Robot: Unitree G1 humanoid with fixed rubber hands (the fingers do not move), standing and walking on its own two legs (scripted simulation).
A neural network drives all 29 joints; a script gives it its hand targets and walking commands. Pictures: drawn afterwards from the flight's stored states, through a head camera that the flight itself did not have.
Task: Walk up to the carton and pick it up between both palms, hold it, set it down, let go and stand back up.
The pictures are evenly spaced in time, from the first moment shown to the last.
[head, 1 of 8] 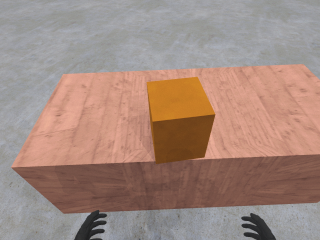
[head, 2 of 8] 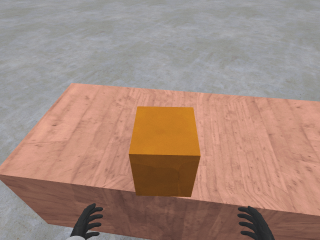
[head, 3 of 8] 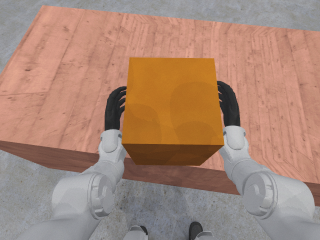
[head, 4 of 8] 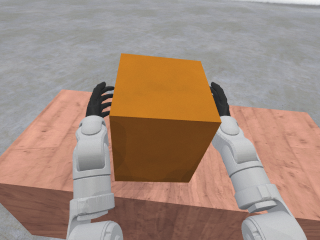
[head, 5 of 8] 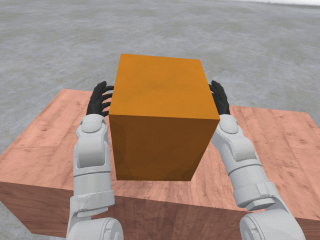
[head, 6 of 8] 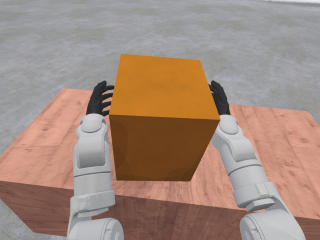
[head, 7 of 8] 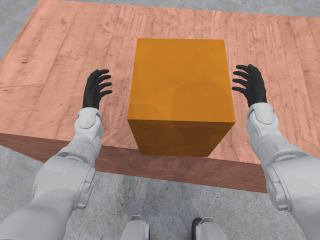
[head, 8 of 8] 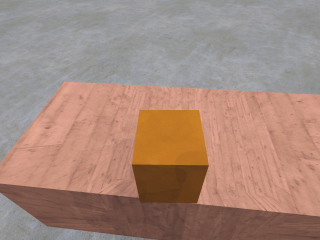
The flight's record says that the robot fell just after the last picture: no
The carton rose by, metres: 0.25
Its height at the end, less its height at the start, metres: +0.00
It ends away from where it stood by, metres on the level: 0.02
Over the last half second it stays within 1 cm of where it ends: yes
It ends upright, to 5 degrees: yes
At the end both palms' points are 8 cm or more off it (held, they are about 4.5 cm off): yes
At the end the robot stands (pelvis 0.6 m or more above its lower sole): yes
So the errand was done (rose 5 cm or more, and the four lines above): yes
